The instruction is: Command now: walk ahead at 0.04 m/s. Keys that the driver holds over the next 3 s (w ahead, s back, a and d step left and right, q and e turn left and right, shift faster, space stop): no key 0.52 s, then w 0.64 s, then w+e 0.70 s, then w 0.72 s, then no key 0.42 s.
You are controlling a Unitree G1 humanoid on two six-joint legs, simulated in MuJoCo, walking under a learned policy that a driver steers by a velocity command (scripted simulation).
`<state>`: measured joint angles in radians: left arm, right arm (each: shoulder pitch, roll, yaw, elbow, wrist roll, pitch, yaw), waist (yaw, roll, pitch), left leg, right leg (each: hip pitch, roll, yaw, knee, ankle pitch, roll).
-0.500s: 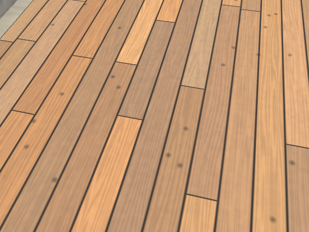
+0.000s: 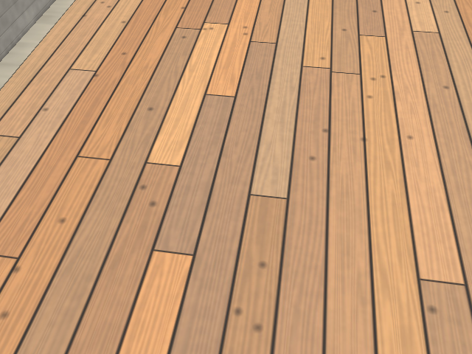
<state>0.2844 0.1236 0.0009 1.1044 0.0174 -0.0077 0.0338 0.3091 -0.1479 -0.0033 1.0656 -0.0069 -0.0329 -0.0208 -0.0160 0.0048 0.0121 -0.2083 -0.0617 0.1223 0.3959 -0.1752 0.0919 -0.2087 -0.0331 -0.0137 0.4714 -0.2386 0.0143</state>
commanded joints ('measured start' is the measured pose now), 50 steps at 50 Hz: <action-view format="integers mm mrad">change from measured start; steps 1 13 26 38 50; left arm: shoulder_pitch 69 109 118 293 29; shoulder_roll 63 64 56 172 87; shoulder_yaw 3 -1 -6 62 53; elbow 6 33 51 49 -93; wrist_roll -13 -10 -10 5 14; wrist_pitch -23 -24 -17 -36 -71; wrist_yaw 1 10 13 -6 -59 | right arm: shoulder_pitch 87 69 83 -70 153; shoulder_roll -68 -47 -40 -49 -107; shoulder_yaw -13 -6 -1 -28 -59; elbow -4 38 71 -79 -37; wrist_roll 1 1 1 -28 -12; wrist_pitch -1 2 7 -39 -57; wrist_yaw -4 -16 -22 28 18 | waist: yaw -11 5 10 82 7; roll -91 -11 -13 -151 14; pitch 70 55 70 215 130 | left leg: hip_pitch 56 75 71 -391 197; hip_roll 142 159 164 84 318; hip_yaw -162 -159 -162 -62 -409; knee -95 -82 -76 324 -270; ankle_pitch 18 108 130 -266 -98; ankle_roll -19 -27 -32 12 85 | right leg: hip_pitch -63 28 54 149 -473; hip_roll -79 -76 -73 -304 -51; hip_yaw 98 85 77 500 22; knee -160 -158 -159 -315 634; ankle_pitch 36 154 177 -401 -16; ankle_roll -46 -59 -63 -303 -102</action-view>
